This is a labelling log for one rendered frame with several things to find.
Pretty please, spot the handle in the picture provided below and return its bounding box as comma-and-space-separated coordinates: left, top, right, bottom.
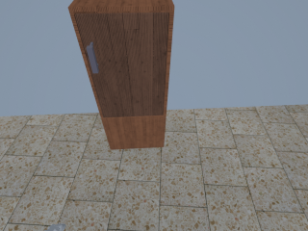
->
86, 41, 99, 74

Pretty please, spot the cupboard door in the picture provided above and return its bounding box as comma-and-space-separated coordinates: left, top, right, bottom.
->
74, 13, 169, 117

